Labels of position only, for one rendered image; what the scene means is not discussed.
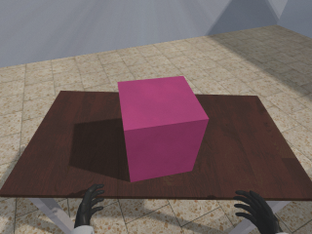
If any robot right hand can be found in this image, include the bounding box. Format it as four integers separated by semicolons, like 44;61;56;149
233;190;283;234

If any robot left hand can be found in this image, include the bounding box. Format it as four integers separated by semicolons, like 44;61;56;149
74;183;105;228

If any table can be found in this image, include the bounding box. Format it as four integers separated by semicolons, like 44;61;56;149
0;91;312;234

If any carton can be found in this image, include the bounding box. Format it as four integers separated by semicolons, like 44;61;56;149
117;76;209;182

